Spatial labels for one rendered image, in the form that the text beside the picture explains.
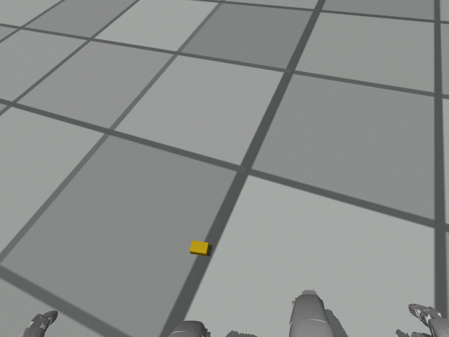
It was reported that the right robot hand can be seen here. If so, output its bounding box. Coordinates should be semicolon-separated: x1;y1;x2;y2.
408;304;449;337

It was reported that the small box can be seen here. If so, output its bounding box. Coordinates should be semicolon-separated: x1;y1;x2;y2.
189;240;210;256

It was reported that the left robot hand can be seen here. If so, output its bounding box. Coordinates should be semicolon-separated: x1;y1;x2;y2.
18;310;58;337

